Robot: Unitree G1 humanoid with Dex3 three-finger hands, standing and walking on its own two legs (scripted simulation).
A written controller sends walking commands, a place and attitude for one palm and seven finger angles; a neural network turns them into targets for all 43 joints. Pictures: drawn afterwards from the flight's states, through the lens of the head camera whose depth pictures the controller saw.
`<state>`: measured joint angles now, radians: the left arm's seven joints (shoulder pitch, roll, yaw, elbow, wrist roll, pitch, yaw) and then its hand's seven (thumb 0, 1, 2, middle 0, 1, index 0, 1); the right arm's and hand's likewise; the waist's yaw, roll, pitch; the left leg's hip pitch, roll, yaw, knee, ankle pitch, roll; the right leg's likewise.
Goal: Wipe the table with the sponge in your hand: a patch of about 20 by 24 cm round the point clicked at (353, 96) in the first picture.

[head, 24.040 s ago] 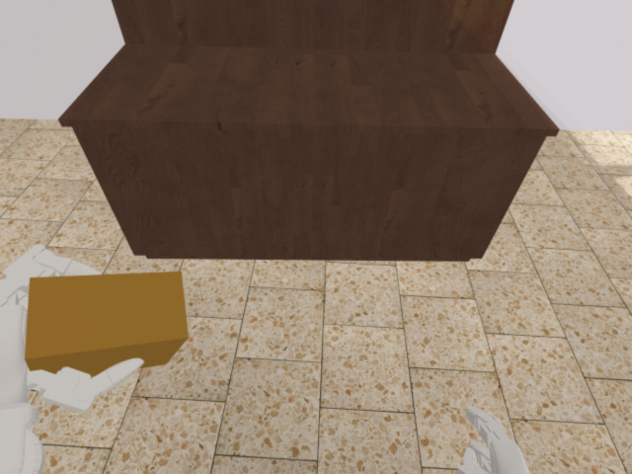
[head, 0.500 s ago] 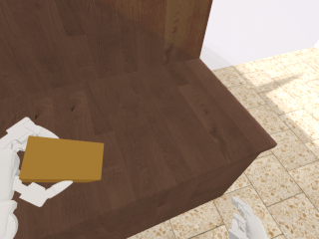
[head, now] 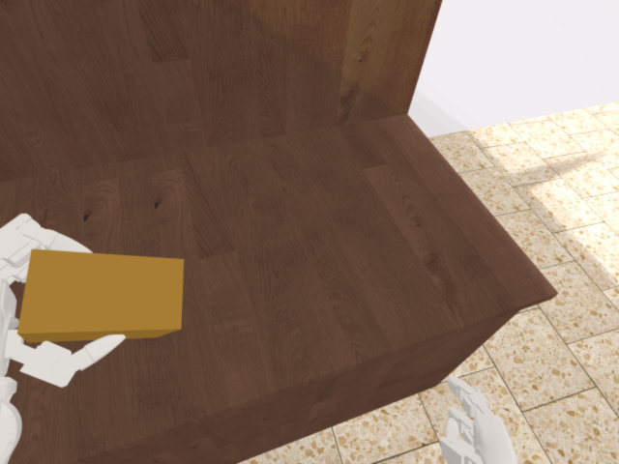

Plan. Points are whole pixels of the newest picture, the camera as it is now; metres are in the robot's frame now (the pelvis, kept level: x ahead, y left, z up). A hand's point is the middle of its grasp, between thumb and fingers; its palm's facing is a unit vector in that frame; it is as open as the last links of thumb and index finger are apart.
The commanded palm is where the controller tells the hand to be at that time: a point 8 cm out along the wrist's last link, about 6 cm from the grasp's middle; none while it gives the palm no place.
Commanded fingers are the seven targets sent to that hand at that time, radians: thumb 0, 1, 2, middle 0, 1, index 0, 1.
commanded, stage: come to a stop and stand still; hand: left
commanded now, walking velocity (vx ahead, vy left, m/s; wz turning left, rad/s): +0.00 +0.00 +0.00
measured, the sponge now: (127, 301) +0.24 +0.22 +0.13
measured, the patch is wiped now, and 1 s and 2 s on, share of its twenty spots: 0.00 0.00 0.00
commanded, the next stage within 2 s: look again from close up in 0.46 s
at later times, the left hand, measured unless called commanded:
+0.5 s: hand (67, 295) +0.22 +0.25 +0.16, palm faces +0.37 -0.85 -0.37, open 10.4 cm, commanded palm +0.16 +0.28 +0.18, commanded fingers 0.00 0.10 1.30 -1.20 -1.60 -1.20 -1.60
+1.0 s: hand (73, 282) +0.23 +0.25 +0.17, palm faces +0.37 -0.80 -0.47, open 10.4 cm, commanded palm +0.16 +0.28 +0.17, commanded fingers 0.00 0.10 1.30 -1.20 -1.60 -1.20 -1.60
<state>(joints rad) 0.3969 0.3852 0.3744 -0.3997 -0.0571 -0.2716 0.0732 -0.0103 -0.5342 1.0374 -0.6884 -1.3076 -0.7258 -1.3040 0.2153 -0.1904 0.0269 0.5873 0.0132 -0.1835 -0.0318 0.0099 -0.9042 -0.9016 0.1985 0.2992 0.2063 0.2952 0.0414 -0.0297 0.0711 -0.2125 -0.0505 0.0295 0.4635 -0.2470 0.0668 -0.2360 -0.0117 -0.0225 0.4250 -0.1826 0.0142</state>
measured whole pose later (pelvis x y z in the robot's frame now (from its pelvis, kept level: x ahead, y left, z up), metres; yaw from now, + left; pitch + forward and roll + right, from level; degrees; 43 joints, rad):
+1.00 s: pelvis +0.00 -0.01 +0.00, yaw +2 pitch +0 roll -1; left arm 0.30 0.45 0.34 -0.42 0.02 -0.21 0.06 -0.01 -0.54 1.04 -0.69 -1.31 -0.73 -1.31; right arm 0.25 -0.22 0.04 0.54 0.01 -0.15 -0.07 0.01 -0.90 -0.90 0.20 0.30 0.21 0.30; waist 0.05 -0.02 0.06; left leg -0.24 -0.05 0.00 0.47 -0.24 0.06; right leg -0.24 0.01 -0.02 0.43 -0.19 0.00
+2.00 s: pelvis +0.00 -0.07 -0.02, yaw +1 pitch +2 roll +1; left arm 0.39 0.58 0.27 -0.38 0.37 0.08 0.04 -0.01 -0.54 1.04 -0.69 -1.31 -0.72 -1.31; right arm 0.21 -0.29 -0.01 0.57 0.03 -0.05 -0.13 0.01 -0.91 -0.90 0.20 0.30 0.21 0.29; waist 0.08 0.08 -0.03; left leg -0.36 0.00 -0.02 0.67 -0.35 -0.02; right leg -0.39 0.06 -0.04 0.70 -0.34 -0.09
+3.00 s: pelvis +0.00 -0.02 +0.00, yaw +1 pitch -3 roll +0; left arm 0.14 0.51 -0.03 -0.21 0.89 0.38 -0.02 0.00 -0.54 1.04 -0.69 -1.31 -0.72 -1.31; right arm 0.04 -0.27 0.04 0.66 0.03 0.01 -0.07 0.01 -0.90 -0.90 0.20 0.30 0.21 0.31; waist 0.12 0.09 0.02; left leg -0.12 -0.04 0.01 0.38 -0.21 0.04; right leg -0.15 0.02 0.00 0.40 -0.19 -0.03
